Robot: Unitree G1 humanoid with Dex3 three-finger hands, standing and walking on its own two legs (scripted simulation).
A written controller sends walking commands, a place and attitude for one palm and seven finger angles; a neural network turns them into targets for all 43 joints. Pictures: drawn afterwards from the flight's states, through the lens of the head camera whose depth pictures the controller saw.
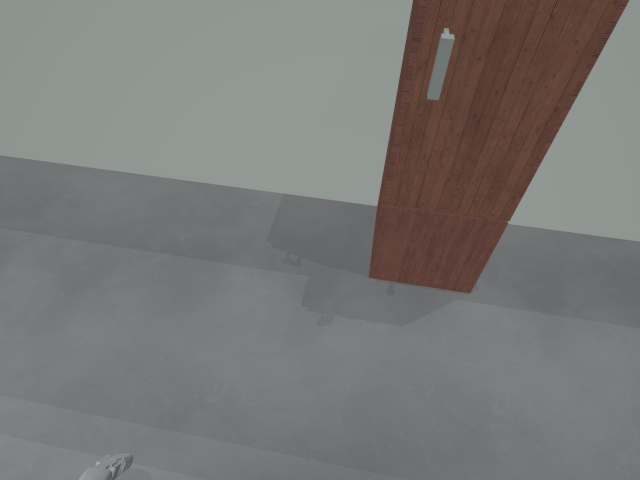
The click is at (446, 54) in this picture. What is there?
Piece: cupboard door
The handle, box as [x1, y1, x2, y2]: [427, 28, 454, 99]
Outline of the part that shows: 448,28 444,28 443,32 441,33 427,92 427,98 438,99 454,39 453,34 448,33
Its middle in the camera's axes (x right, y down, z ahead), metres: +0.26 -0.38 +0.85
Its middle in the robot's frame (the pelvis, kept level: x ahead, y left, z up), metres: +0.91 -0.22 +0.11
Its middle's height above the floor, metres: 0.88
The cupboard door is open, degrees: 0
